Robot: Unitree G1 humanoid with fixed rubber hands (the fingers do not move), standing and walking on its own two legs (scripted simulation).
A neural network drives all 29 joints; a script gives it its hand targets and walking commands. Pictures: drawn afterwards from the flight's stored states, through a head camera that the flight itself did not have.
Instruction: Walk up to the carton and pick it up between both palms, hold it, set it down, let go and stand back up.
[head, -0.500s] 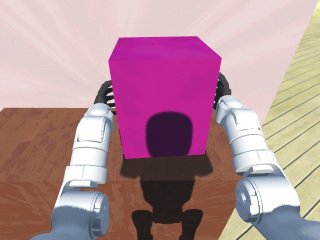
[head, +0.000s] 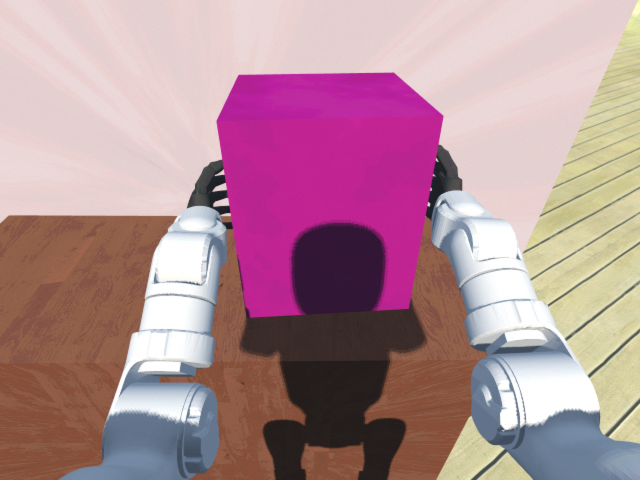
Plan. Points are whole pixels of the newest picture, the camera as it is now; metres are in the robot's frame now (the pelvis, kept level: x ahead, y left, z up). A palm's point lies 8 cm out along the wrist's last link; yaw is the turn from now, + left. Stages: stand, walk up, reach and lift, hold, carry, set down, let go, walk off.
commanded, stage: hold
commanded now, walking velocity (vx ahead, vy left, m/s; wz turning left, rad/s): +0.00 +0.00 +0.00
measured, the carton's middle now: (322, 190) +0.42 +0.03 +0.21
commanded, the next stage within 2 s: set down in 0.82 s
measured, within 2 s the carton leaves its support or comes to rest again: neither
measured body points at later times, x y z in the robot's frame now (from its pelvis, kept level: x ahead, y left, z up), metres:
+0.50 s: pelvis +0.00 +0.00 +0.00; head -0.06 +0.02 +0.45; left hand +0.38 +0.18 +0.20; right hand +0.40 -0.12 +0.22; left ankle +0.04 +0.11 -0.74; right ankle +0.04 -0.14 -0.74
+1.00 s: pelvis +0.00 +0.00 +0.00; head -0.07 +0.02 +0.44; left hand +0.37 +0.18 +0.20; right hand +0.40 -0.12 +0.22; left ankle +0.04 +0.11 -0.74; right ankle +0.04 -0.14 -0.74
